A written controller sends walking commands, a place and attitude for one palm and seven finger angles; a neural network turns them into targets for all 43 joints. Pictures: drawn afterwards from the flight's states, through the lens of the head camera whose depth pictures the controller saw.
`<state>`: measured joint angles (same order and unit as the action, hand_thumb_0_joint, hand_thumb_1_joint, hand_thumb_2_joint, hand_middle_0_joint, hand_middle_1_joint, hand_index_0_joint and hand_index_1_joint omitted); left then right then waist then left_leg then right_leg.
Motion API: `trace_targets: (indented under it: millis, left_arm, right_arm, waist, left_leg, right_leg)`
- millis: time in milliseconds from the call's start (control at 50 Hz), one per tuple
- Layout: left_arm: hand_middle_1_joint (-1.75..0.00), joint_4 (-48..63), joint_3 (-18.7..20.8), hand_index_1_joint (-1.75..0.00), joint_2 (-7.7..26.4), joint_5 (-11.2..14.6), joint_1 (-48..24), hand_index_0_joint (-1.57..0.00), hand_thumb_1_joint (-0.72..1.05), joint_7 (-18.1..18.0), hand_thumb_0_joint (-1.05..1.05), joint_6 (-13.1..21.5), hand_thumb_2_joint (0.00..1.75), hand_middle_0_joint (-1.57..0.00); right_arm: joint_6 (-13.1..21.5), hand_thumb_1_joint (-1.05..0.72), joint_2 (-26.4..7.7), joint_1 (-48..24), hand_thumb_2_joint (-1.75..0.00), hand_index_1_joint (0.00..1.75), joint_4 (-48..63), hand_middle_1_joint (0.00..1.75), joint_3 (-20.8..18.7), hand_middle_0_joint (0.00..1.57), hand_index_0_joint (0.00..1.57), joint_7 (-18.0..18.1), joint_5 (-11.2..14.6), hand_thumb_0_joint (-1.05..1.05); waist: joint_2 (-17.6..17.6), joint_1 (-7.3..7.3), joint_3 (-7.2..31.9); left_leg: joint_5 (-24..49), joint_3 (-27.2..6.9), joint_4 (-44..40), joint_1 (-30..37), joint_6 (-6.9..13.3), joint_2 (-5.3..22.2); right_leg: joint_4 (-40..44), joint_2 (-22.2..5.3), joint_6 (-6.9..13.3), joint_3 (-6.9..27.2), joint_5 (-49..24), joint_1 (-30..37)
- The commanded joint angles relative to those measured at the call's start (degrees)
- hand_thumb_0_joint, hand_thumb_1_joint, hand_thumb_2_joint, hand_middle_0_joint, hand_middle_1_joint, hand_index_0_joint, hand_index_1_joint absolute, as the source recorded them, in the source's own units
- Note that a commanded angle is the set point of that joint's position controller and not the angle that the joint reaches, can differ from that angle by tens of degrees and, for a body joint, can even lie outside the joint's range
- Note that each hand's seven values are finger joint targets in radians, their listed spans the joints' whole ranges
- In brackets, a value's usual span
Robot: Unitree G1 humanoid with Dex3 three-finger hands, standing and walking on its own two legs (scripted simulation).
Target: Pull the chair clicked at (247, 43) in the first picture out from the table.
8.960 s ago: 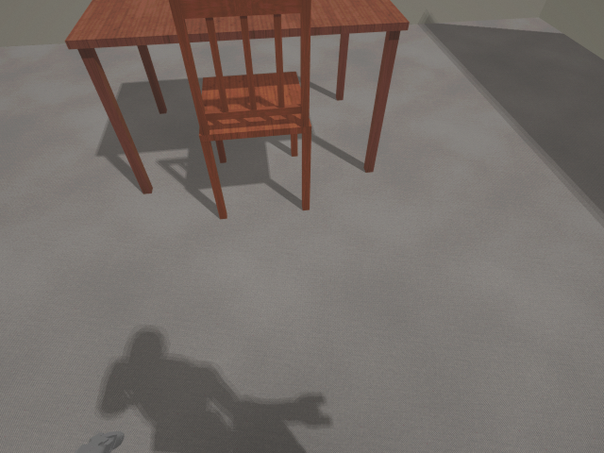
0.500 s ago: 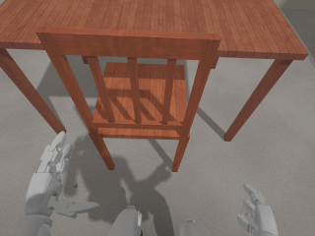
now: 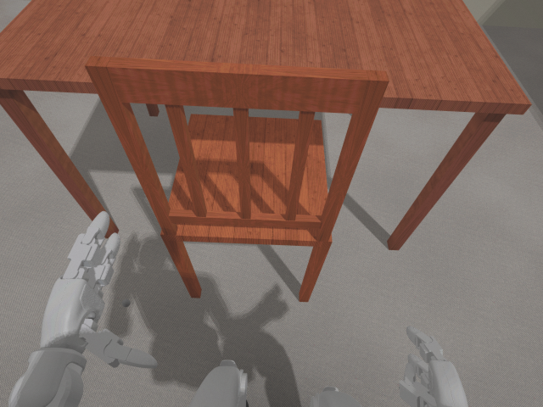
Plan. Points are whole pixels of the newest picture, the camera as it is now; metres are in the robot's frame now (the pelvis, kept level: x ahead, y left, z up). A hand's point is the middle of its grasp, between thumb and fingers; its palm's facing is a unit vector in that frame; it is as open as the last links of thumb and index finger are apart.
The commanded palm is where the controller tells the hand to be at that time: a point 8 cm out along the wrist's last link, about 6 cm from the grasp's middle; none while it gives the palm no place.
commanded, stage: raise the hand toward the chair's back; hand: left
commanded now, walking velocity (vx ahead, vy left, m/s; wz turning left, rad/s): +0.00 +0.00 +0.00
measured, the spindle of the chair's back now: (243, 171) +0.51 +0.08 +0.00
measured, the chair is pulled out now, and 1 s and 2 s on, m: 0.00 0.00 0.00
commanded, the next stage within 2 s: aim the fingers beside a spindle in 0.46 s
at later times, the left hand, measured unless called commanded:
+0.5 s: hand (131, 304) +0.24 +0.20 +0.04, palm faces +0.05 -1.00 -0.06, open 16.9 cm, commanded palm +0.22 +0.26 +0.05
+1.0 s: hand (156, 279) +0.28 +0.18 +0.02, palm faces +0.03 -1.00 -0.05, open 16.9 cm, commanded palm +0.26 +0.24 +0.03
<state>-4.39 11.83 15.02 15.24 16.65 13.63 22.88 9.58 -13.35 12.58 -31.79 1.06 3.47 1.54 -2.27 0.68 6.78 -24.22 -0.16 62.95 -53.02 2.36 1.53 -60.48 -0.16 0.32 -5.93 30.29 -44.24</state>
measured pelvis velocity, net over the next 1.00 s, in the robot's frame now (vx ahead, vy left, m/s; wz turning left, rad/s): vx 0.00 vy -0.01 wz -0.01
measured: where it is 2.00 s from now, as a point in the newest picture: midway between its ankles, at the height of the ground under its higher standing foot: outside the picture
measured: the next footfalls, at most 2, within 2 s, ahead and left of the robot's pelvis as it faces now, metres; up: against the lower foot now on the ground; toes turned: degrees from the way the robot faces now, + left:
none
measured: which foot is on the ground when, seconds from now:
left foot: down 0.00-1.00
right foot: down 0.00-1.00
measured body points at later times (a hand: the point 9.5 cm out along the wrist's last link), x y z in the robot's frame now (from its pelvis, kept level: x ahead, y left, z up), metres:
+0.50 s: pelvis +0.00 -0.01 +0.00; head +0.07 +0.01 +0.45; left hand +0.23 +0.25 +0.05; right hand +0.18 -0.24 -0.08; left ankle +0.06 +0.09 -0.66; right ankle +0.00 -0.12 -0.66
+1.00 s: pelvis +0.00 -0.01 -0.01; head +0.09 +0.00 +0.43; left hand +0.27 +0.24 +0.03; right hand +0.17 -0.26 -0.10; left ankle +0.06 +0.09 -0.66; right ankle +0.00 -0.12 -0.66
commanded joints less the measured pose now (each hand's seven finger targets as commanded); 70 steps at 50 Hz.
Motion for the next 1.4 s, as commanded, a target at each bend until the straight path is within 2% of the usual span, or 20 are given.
trace_targets:
  millis: [0, 120, 200, 240, 300, 540, 600, 700, 760, 880, 920, 1000, 1060, 1120, 1140, 1200, 1240, 1280, 1340, 1380]
  left_arm:
    - [-0.08, 10.38, 3.92, -0.08, 6.97, 1.46, -3.33, -0.06, -0.5, -0.09, 0.0, 3.74, 0.3, -0.06]
    - [-0.08, 9.92, 4.69, -0.08, 8.27, 0.87, -3.45, -0.06, -0.5, -0.52, 0.0, 4.73, 0.3, -0.06]
    - [-0.08, 10.87, 4.2, -0.08, 7.49, 0.99, -3.78, -0.06, -0.5, -1.02, 0.0, 5.73, 0.3, -0.06]
    - [-0.08, 9.68, 4.28, -0.08, 7.51, 1.02, -3.71, -0.06, -0.5, -0.92, 0.0, 5.54, 0.3, -0.06]
    - [-0.08, 9.84, 3.9, -0.08, 7.51, 0.97, -4.27, -0.06, -0.5, -0.6, 0.0, 5.32, 0.3, -0.06]
    - [-0.08, 10.04, 3.97, -0.08, 7.43, 1.02, -4.39, -0.06, -0.5, 0.05, 0.0, 4.64, 0.3, -0.06]
    - [-0.08, 8.18, 2.56, -0.08, 6.37, 0.82, -8.66, -0.06, -0.5, 0.13, 0.0, 4.65, 0.3, -0.06]
    - [-0.08, 7.63, 2.95, -0.08, 6.85, 0.63, -10.75, -0.06, -0.5, 0.54, 0.0, 5.26, 0.3, -0.06]
    - [-0.08, 7.6, 3.53, -0.08, 7.51, 0.44, -10.33, -0.06, -0.5, -0.14, 0.0, 5.04, 0.3, -0.06]
    - [-0.08, 4.26, 3.25, -0.08, 6.97, -0.08, -13.91, -0.06, -0.5, -1.34, 0.0, 4.86, 0.3, -0.06]
    - [-0.08, 3.35, 4.59, -0.08, 8.28, -0.28, -15.26, -0.06, -0.5, -1.57, 0.0, 5.23, 0.3, -0.06]
    - [-0.08, 4.06, 3.23, -0.08, 6.98, -0.21, -15.86, -0.06, -0.5, -1.23, 0.0, 6.02, 0.3, -0.06]
    - [-0.08, 1.75, 3.19, -0.08, 6.75, -0.13, -16.49, -0.06, -0.5, -1.07, 0.0, 5.76, 0.3, -0.06]
    - [-0.08, -0.27, 3.73, -0.08, 7.67, -0.7, -20.08, -0.06, -0.5, -1.4, 0.0, 5.8, 0.3, -0.06]
    - [-0.08, 0.16, 2.21, -0.08, 6.44, -0.83, -22.46, -0.06, -0.5, -1.41, 0.0, 6.04, 0.3, -0.06]
    - [-0.08, 0.19, 2.64, -0.08, 6.49, -0.8, -21.41, -0.06, -0.5, -1.88, 0.0, 6.46, 0.3, -0.06]
    - [-0.08, -0.17, 3.11, -0.08, 7.15, -1.17, -22.21, -0.06, -0.5, -2.29, 0.0, 6.73, 0.3, -0.06]
    - [-0.08, -0.18, 1.99, -0.08, 5.99, -1.37, -21.77, -0.06, -0.5, -2.46, 0.0, 6.8, 0.3, -0.06]
    - [-0.08, -3.54, 2.0, -0.08, 6.06, -2.02, -24.83, -0.06, -0.5, -3.2, 0.0, 6.67, 0.3, -0.06]
    - [-0.08, -4.19, 2.47, -0.08, 6.57, -2.13, -27.73, -0.06, -0.5, -3.62, 0.0, 7.05, 0.3, -0.06]
  right_arm:
    - [3.29, -0.9, -8.4, -2.02, -0.9, 0.3, 8.58, 0.3, -3.7, 0.2, 0.2, 0.51, 0.23, 0.0]
    - [3.45, -0.9, -8.59, -2.01, -0.9, 0.3, 8.4, 0.3, -3.89, 0.2, 0.2, 0.29, 0.21, 0.0]
    - [3.59, -0.9, -8.46, -1.9, -0.9, 0.3, 8.44, 0.3, -3.88, 0.2, 0.2, 0.11, 0.13, 0.0]
    - [3.45, -0.9, -8.47, -1.87, -0.9, 0.3, 8.41, 0.3, -3.85, 0.2, 0.2, 0.09, 0.11, 0.0]
    - [3.43, -0.9, -8.51, -1.81, -0.9, 0.3, 8.59, 0.3, -3.77, 0.2, 0.2, 0.18, 0.16, 0.0]
    - [3.58, -0.9, -8.3, -1.81, -0.9, 0.3, 8.56, 0.3, -3.67, 0.2, 0.2, 0.35, 0.23, 0.0]
    - [3.72, -0.9, -8.54, -1.49, -0.9, 0.3, 8.01, 0.3, -3.6, 0.2, 0.2, 0.55, 0.08, 0.0]
    - [3.9, -0.9, -8.56, -1.46, -0.9, 0.3, 7.86, 0.3, -3.62, 0.2, 0.2, 0.49, -0.01, 0.0]
    - [3.71, -0.9, -8.5, -1.27, -0.9, 0.3, 7.82, 0.3, -3.78, 0.2, 0.2, 0.19, -0.03, 0.0]
    - [2.65, -0.9, -8.7, -1.05, -0.9, 0.3, 7.58, 0.3, -3.78, 0.2, 0.2, -0.1, -0.18, 0.0]
    - [2.41, -0.9, -8.76, -1.07, -0.9, 0.3, 7.25, 0.3, -3.88, 0.2, 0.2, -0.09, -0.33, 0.0]
    - [2.21, -0.9, -8.57, -0.7, -0.9, 0.3, 7.22, 0.3, -4.0, 0.2, 0.2, -0.36, -0.41, 0.0]
    - [1.84, -0.9, -8.79, -0.64, -0.9, 0.3, 6.88, 0.3, -4.16, 0.2, 0.2, -0.44, -0.34, 0.0]
    - [1.41, -0.9, -9.0, -0.4, -0.9, 0.3, 6.28, 0.3, -4.08, 0.2, 0.2, -0.31, -0.33, 0.0]
    - [1.42, -0.9, -8.92, -0.53, -0.9, 0.3, 6.18, 0.3, -3.99, 0.2, 0.2, -0.33, -0.44, 0.0]
    - [1.27, -0.9, -8.83, -0.3, -0.9, 0.3, 6.36, 0.3, -4.14, 0.2, 0.2, -0.55, -0.55, 0.0]
    - [0.98, -0.9, -8.96, -0.1, -0.9, 0.3, 6.09, 0.3, -4.23, 0.2, 0.2, -0.66, -0.65, 0.0]
    - [0.74, -0.9, -8.78, -0.28, -0.9, 0.3, 6.35, 0.3, -4.24, 0.2, 0.2, -0.95, -0.65, 0.0]
    - [0.01, -0.9, -8.91, -0.11, -0.9, 0.3, 5.87, 0.3, -4.14, 0.2, 0.2, -1.02, -0.71, 0.0]
    - [-0.3, -0.9, -8.99, -0.17, -0.9, 0.3, 5.61, 0.3, -4.12, 0.2, 0.2, -0.94, -0.73, 0.0]
  waist:
    - [-1.44, 0.3, 13.16]
    - [-2.05, 0.08, 12.55]
    - [-3.17, 0.13, 12.92]
    - [-1.53, 0.4, 12.12]
    - [-2.68, 0.45, 12.0]
    - [-1.69, 0.49, 13.0]
    - [-0.32, 1.68, 11.99]
    - [-2.3, 0.63, 15.11]
    - [-1.88, 0.32, 16.52]
    - [-0.09, 0.97, 15.17]
    - [-0.18, 0.74, 15.87]
    - [-2.19, 0.58, 18.94]
    - [0.46, 1.07, 18.06]
    - [-0.34, 1.41, 16.79]
    - [-0.92, 1.93, 17.38]
    - [-1.84, 1.0, 19.35]
    - [-0.73, 1.14, 20.51]
    - [-1.5, 1.0, 20.61]
    - [-0.03, 1.8, 18.21]
    - [0.18, 1.92, 18.84]
  left_leg:
    - [6.76, -3.97, -11.36, 18.05, -1.13, -0.12]
    - [6.73, -3.58, -11.13, 17.32, -1.04, -0.19]
    - [6.92, -3.65, -11.23, 18.25, -1.19, -0.17]
    - [6.14, -3.47, -11.1, 17.02, -0.99, -0.34]
    - [5.64, -3.36, -11.01, 17.03, -0.97, -0.42]
    - [8.12, -3.12, -9.84, 17.2, -0.78, -0.53]
    - [6.22, -3.38, -8.84, 15.89, -0.75, -0.4]
    - [8.6, -3.02, -7.91, 16.33, -0.77, -0.57]
    - [10.33, -3.01, -7.58, 16.7, -0.78, -0.47]
    - [9.05, -2.62, -6.55, 14.01, -0.72, -0.53]
    - [8.99, -2.56, -5.98, 13.33, -0.66, -0.49]
    - [11.72, -2.29, -5.48, 15.29, -0.79, -0.43]
    - [11.49, -2.19, -4.72, 13.59, -0.62, -0.41]
    - [9.71, -2.31, -4.27, 12.3, -0.64, -0.3]
    - [9.58, -2.32, -4.1, 12.7, -0.59, -0.38]
    - [10.86, -2.4, -4.27, 13.91, -0.81, -0.31]
    - [11.84, -2.35, -3.68, 13.53, -0.67, -0.28]
    - [11.91, -2.29, -3.69, 13.82, -0.8, -0.26]
    - [9.22, -2.36, -3.32, 11.63, -0.72, -0.23]
    - [8.15, -2.26, -2.93, 10.89, -0.69, -0.32]
  right_leg:
    - [9.64, 1.61, 0.95, 0.78, -7.29, -0.1]
    - [9.7, 1.47, 1.09, 1.18, -7.22, 0.24]
    - [9.4, 1.45, 1.12, 1.06, -7.25, -0.42]
    - [9.92, 1.42, 0.97, 1.3, -6.93, 0.03]
    - [9.94, 1.35, 0.98, 1.48, -6.81, -0.21]
    - [9.78, 1.4, 0.94, 1.76, -9.18, 0.72]
    - [9.27, 1.33, 0.66, 1.78, -7.69, -1.91]
    - [8.16, 1.09, 1.04, 2.28, -9.47, -1.0]
    - [7.76, 1.08, 1.04, 2.31, -11.17, -0.29]
    - [7.18, 1.1, 0.83, 2.62, -10.78, -1.69]
    - [6.85, 1.15, 0.87, 2.98, -10.56, -1.77]
    - [5.93, 1.03, 0.96, 2.95, -13.13, -1.45]
    - [5.8, 1.1, 0.73, 3.24, -13.71, -1.75]
    - [5.38, 1.21, 0.84, 3.33, -11.67, -3.58]
    - [5.26, 1.08, 0.78, 3.42, -11.58, -4.12]
    - [4.68, 1.07, 1.0, 3.09, -12.29, -3.65]
    - [4.24, 1.1, 0.91, 3.38, -13.5, -3.13]
    - [3.91, 1.05, 0.94, 3.18, -13.44, -3.67]
    - [3.96, 1.2, 0.82, 3.23, -11.16, -5.53]
    - [3.77, 1.18, 0.8, 3.57, -10.27, -5.69]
